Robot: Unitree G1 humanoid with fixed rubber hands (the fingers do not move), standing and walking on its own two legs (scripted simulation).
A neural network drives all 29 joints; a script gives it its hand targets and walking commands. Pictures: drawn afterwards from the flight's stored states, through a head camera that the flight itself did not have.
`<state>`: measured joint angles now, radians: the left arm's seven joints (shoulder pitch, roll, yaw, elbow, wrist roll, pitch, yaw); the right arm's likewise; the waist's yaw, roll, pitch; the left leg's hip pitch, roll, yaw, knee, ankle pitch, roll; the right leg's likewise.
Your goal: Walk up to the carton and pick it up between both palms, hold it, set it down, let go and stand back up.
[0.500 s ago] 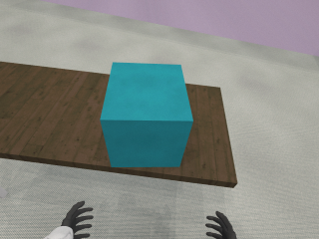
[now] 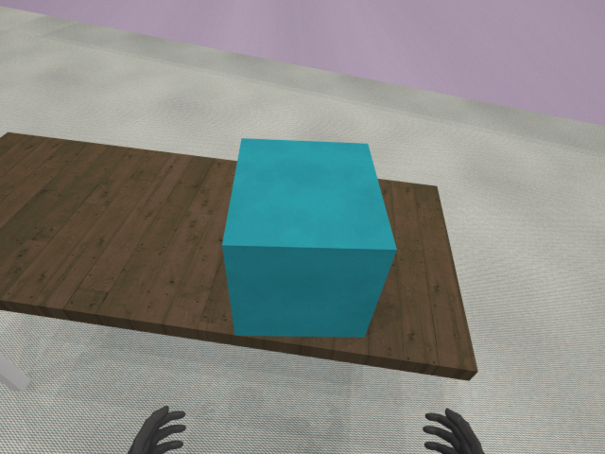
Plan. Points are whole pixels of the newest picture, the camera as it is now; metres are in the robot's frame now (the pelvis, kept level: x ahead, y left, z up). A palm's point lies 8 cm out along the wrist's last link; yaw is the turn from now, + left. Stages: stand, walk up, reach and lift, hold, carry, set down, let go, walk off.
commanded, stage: reach and lift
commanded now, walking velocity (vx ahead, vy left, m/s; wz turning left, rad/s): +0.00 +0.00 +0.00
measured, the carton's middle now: (302, 237) +0.51 +0.01 -0.01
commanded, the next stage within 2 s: none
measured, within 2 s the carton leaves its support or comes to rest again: neither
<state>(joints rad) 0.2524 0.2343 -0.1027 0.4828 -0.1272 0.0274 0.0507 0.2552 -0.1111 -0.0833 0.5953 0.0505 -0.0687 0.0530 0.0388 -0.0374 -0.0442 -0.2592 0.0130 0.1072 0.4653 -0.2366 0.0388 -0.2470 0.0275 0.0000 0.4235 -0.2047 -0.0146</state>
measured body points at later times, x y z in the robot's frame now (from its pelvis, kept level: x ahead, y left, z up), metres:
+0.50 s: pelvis +0.01 -0.01 +0.00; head +0.00 +0.01 +0.45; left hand +0.20 +0.23 -0.07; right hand +0.23 -0.22 -0.05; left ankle +0.01 +0.09 -0.74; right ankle +0.01 -0.11 -0.74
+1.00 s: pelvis +0.01 -0.01 -0.01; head +0.04 +0.01 +0.44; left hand +0.27 +0.23 -0.05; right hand +0.28 -0.23 -0.03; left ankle +0.01 +0.09 -0.74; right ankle +0.01 -0.11 -0.74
